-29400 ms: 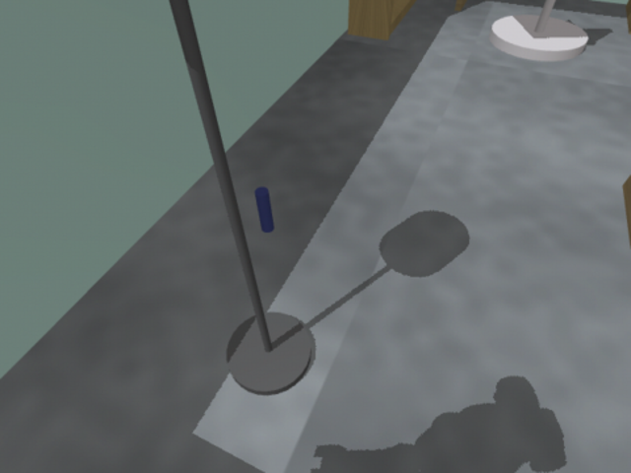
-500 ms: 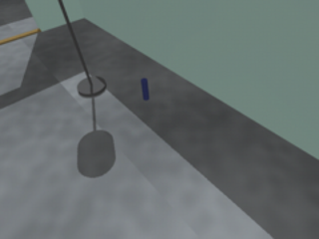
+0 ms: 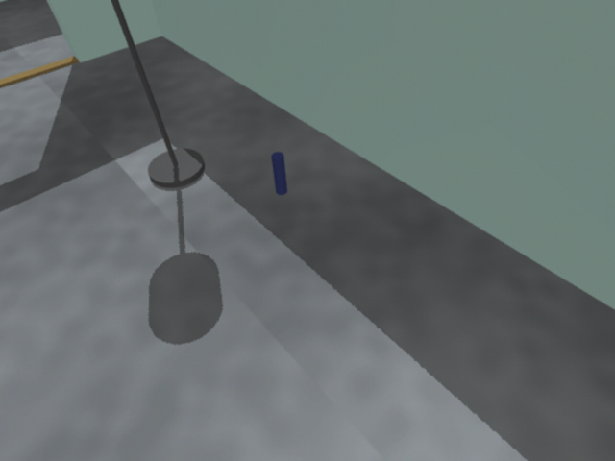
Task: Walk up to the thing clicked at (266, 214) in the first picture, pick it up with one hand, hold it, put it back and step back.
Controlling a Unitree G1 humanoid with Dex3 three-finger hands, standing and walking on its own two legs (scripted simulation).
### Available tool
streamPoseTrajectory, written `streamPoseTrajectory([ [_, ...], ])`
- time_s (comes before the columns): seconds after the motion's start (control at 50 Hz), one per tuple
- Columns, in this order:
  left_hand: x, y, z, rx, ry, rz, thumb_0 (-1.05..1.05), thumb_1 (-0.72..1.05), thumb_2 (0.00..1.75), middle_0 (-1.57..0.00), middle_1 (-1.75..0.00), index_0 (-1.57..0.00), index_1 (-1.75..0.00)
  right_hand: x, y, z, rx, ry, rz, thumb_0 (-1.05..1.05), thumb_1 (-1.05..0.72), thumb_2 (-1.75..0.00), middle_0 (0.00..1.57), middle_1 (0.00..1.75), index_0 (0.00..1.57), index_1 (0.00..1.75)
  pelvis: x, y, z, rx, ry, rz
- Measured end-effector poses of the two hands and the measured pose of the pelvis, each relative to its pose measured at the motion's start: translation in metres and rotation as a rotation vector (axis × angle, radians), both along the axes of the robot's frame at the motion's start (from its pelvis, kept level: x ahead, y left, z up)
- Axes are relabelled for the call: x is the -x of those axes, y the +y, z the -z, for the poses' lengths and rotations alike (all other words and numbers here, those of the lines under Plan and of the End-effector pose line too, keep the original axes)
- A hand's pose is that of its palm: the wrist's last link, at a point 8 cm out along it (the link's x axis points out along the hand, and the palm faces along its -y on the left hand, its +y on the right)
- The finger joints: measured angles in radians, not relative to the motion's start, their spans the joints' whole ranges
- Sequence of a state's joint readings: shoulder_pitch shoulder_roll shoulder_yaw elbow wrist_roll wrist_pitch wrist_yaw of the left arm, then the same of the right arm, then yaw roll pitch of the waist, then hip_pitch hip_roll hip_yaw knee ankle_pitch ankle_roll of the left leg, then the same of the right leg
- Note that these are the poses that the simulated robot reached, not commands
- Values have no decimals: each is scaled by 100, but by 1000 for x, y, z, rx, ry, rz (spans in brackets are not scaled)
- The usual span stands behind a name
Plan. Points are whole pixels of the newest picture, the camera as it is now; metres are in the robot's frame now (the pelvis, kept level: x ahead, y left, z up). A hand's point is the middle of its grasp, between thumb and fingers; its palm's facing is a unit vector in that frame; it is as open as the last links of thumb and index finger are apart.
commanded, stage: stand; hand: left
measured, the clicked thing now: (279, 174) +1.44 +0.16 -0.68
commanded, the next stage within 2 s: walk up in 0.72 s
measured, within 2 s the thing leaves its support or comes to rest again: neither
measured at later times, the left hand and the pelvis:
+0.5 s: hand out of the picture +0.07 +0.26 -0.16, palm faces -0.03 -0.94 -0.34, open 7.3 cm; pelvis +0.00 +0.00 +0.00, yaw +0 degrees
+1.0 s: hand out of the picture +0.07 +0.34 -0.17, palm faces +0.04 -0.94 -0.34, open 7.3 cm; pelvis +0.05 +0.05 -0.01, yaw +1 degrees
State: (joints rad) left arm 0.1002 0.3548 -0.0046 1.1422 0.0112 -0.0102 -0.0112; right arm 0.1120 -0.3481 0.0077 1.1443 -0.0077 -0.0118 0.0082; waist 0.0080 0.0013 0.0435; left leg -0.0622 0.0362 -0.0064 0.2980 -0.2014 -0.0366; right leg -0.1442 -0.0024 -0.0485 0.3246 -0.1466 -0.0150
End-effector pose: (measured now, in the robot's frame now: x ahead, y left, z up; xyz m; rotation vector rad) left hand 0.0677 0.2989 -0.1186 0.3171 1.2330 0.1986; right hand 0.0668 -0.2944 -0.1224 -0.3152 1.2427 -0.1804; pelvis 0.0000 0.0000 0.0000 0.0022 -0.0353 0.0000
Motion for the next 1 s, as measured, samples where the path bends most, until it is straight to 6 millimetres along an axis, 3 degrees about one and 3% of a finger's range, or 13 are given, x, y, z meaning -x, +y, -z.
streamPoseTrajectory([
  [0.5,4,2,1,0,12,2,0,91,89,-20,-30,-21,-30,6,1,1,2,17,1,0,-91,-89,20,30,21,30,0,2,0,0,3,-2],
  [0.76,-2,5,0,13,-8,1,0,91,89,-20,-30,-21,-30,-2,2,-1,-5,-3,-6,0,-91,-89,20,30,21,30,-6,4,1,5,9,-1],
  [0.86,0,26,-3,16,-52,-32,0,91,89,-21,-30,-21,-30,-16,-5,-11,30,-8,-40,0,-90,-89,20,30,21,30,-18,14,2,9,20,-21],
  [1.0,7,80,11,5,16,-72,0,90,89,-21,-30,-21,-30,-63,7,-28,103,-78,-67,1,-91,-89,20,30,21,30,-48,49,13,36,-3,-17],
])
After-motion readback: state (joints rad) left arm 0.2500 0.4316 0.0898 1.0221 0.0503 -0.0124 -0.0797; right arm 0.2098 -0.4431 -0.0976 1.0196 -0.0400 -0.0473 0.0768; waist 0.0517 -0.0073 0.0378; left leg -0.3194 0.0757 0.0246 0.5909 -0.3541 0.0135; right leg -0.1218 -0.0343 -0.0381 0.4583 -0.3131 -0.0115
